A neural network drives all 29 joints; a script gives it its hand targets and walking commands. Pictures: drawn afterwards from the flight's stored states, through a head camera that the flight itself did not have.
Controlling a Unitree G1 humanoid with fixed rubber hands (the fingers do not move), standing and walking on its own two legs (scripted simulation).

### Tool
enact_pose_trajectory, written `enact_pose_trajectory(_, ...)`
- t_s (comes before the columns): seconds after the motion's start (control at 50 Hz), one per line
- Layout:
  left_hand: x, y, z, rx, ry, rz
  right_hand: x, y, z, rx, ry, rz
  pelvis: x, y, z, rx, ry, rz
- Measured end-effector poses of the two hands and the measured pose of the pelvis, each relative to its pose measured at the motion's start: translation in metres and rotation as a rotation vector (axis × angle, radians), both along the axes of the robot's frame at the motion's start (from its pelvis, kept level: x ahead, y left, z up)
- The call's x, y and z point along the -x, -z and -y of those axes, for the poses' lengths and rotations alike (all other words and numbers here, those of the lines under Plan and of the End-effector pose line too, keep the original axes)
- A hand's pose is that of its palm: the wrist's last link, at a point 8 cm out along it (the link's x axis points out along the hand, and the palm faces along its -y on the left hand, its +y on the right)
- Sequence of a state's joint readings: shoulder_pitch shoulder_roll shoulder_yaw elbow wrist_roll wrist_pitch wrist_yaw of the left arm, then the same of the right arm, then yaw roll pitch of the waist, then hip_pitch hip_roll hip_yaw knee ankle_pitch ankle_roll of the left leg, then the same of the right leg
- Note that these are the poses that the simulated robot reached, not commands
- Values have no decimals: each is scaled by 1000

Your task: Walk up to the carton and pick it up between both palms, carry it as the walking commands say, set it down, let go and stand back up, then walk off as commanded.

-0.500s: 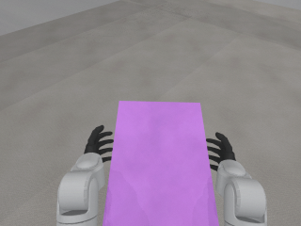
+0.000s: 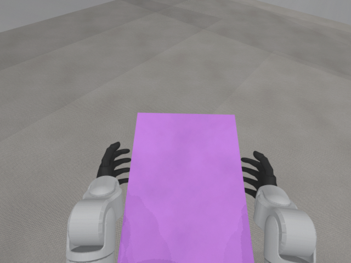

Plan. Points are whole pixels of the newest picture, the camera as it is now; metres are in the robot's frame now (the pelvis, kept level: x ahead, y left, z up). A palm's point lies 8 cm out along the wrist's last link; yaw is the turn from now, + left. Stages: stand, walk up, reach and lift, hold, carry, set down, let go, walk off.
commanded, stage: carry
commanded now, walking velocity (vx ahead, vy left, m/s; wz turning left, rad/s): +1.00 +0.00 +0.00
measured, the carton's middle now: (184, 188) +0.30 +0.00 +0.01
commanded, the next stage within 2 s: none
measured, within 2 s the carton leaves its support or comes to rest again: neither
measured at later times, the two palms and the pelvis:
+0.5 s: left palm (144, 45) +0.83 +0.15 +0.10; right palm (225, 56) +0.79 -0.14 +0.10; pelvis +0.56 +0.03 +0.00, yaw -5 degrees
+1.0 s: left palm out of the picture +1.34 +0.20 +0.10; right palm (204, 2) +1.36 -0.10 +0.11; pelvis +1.09 +0.02 +0.03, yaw +2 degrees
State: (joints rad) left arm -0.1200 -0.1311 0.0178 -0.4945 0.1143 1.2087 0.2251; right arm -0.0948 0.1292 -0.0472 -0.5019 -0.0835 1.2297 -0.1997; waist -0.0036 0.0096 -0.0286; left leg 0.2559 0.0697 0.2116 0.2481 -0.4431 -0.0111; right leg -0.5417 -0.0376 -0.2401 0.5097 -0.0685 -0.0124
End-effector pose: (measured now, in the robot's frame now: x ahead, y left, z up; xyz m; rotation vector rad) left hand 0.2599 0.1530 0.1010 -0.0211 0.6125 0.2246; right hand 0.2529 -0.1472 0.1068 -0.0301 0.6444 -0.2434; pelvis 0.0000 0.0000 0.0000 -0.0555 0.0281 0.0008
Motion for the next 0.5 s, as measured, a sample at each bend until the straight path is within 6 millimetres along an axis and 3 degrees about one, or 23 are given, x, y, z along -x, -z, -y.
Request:
enact_pose_trajectory(0.08, -76, 7, -5, -6, -85, -29, -105, 11, -7, 9, -83, -30, -91, 6, 16, 2, -45, 30)
enact_pose_trajectory(0.22, -207, -4, -10, 6, -122, -105, -249, 3, -11, 16, -134, -107, -232, -22, 19, -44, -56, -2)
enact_pose_trajectory(0.32, -331, -15, -4, -11, -60, -37, -354, -4, -4, -2, -74, -38, -344, -18, 9, -84, -36, -11)
enact_pose_trajectory(0.44, -492, -3, -4, -39, 55, 11, -480, 8, -5, -21, 54, 11, -493, 7, -22, -97, 61, 36)
enact_pose_trajectory(0.5, -566, 0, 0, -43, 106, -51, -535, 9, -4, -23, 108, -50, -556, -3, -33, -90, 92, 12)
